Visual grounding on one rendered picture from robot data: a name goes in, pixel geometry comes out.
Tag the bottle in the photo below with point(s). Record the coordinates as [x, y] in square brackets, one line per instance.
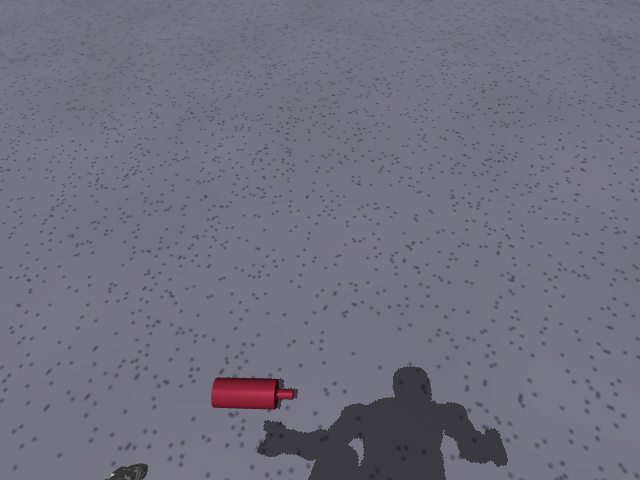
[248, 393]

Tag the left robot hand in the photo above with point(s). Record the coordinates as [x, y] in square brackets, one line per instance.
[132, 472]

